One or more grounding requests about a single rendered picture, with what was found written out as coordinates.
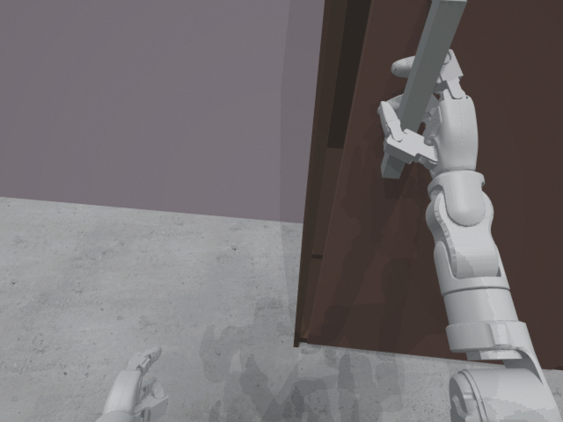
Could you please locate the wardrobe door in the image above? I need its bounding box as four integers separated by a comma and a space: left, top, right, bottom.
307, 0, 563, 370

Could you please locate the robot left hand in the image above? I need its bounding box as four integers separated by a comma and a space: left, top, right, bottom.
102, 346, 169, 422

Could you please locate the handle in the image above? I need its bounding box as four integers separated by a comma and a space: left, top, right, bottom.
381, 0, 467, 179

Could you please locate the right robot forearm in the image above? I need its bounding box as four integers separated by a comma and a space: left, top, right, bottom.
426, 170, 563, 422

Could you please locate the robot right hand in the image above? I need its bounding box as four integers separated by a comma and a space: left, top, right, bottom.
377, 49, 479, 180

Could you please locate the right robot upper arm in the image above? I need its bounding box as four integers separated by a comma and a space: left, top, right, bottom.
449, 368, 559, 422

